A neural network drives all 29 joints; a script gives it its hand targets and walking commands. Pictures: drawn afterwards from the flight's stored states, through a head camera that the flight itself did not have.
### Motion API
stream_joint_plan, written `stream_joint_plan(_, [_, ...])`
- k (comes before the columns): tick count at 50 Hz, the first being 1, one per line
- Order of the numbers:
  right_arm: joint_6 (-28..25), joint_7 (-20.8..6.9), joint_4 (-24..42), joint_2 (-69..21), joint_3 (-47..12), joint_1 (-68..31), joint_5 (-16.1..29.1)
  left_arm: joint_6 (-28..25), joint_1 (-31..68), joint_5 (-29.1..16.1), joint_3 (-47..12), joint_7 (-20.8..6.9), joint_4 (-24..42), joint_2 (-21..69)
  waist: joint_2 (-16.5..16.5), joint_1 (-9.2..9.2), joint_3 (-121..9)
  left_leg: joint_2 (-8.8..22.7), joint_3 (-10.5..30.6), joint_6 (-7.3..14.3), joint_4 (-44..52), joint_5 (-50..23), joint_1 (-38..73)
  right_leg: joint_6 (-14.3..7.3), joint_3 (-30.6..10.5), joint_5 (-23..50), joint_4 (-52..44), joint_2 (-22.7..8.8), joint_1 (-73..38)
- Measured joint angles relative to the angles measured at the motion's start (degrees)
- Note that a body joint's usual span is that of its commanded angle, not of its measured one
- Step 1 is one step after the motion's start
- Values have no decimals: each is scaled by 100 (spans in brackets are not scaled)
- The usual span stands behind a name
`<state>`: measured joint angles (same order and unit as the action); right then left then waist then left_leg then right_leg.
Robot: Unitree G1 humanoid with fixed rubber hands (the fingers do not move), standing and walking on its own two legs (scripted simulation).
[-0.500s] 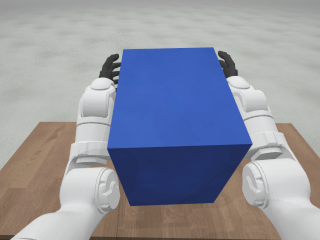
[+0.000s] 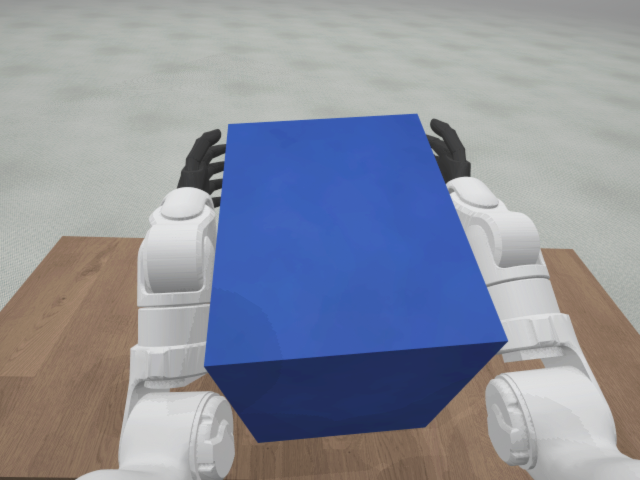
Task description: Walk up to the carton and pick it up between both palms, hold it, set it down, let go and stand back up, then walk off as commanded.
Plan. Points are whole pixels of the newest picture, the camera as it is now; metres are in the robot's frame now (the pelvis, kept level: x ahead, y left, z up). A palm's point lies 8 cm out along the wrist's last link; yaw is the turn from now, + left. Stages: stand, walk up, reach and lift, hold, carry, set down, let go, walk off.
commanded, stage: hold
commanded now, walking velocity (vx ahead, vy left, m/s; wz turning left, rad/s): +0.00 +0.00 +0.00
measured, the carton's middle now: (333, 286) +0.29 +0.00 +0.16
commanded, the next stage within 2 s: none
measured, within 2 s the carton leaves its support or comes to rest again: neither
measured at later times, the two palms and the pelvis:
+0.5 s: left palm (215, 163) +0.37 +0.14 +0.27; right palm (473, 161) +0.37 -0.15 +0.28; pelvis -0.01 -0.01 +0.00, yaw +0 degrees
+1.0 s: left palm (204, 196) +0.35 +0.15 +0.24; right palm (455, 186) +0.37 -0.14 +0.25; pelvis +0.00 +0.00 +0.00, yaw +0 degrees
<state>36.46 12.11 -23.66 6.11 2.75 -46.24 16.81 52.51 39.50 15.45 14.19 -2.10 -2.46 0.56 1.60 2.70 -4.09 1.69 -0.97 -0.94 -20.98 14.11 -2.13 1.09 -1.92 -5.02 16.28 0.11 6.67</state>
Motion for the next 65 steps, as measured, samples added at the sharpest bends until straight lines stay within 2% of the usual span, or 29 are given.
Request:
stream_joint_plan(6, [-158, -61, -196, 1, 55, -87, -135, -41, 245, 4, 58, 70, -221, 6, -206, 50, 0, 2, 2, 0, 0, -85, -1, 0, 0, 92, 0, 3, 0])
stream_joint_plan(11, [-76, -233, -968, 0, 218, -462, -524, -224, 638, 96, 340, -114, -1210, -7, -311, 50, 0, 2, 3, 0, 0, -123, -1, 0, 0, 148, -1, 3, 1])
stream_joint_plan(15, [-92, -289, -1414, 9, 240, -686, -740, -483, 823, 100, 444, -160, -1842, -72, -311, 50, 0, 3, 10, 0, 0, -72, -2, 0, 0, 155, 0, 6, 2])
stream_joint_plan(21, [-346, -302, -1550, 79, 241, -1003, -754, -808, 1063, 101, 458, 9, -1926, -118, -283, 49, -62, 16, 24, 0, 0, -137, -17, 0, 3, 133, -1, 25, 11])
stream_joint_plan(28, [-427, -344, -2059, 127, 240, -1312, -741, -853, 1282, 99, 633, -36, -2298, -167, -108, 50, -88, 16, 24, 0, 0, -34, -18, 0, 3, 37, -1, 24, 11])
stream_joint_plan(32, [-435, -225, -1892, 106, 152, -1136, -431, -854, 1036, 102, 599, -76, -2068, -139, -20, 49, -88, 16, 24, 0, 0, 27, -17, 0, 3, -21, -1, 24, 10])
stream_joint_plan(37, [-490, -44, -1096, 107, -44, -742, 39, -718, 547, 104, 331, -10, -1024, -86, -1, 49, -89, 16, 24, 0, 0, 76, -17, 0, 3, -63, 0, 24, 10])
stream_joint_plan(41, [-350, 18, -411, 99, -63, -417, 141, -474, 334, 101, 168, 14, -376, -50, -1, 50, -89, 16, 24, 0, 0, 77, -17, 0, 3, -63, -1, 24, 10])
stream_joint_plan(48, [85, 38, -80, 83, -63, -67, 141, -78, 27, 102, 123, -86, -155, 74, -56, 49, -87, 16, 24, 0, 0, 40, -19, 0, 3, -49, 0, 23, 9])
stream_joint_plan(54, [-34, 34, -58, 83, -60, -51, 116, -57, 140, 104, 121, 42, -157, 100, -207, 49, -88, 16, 26, 0, 0, -50, -20, 0, 3, 47, 0, 24, 10])
stream_joint_plan(57, [-94, -39, -320, 85, -22, -239, -62, -108, 367, 105, 226, 28, -425, 68, -250, 49, -88, 16, 27, 0, 0, -97, -21, 0, 3, 96, 0, 25, 11])
stream_joint_plan(62, [22, -254, -1345, 84, 101, -751, -579, -356, 852, 182, 565, -178, -1752, -21, -251, 50, -86, 16, 28, 0, 1, 30, -22, 0, 3, 16, -1, 25, 12])
stream_joint_plan(65, [-53, -289, -1586, 86, 107, -896, -699, -535, 964, 186, 582, -163, -2071, -76, -251, 49, -83, 16, 42, 0, -1, -81, -61, 0, 3, 123, 1, 30, 43])
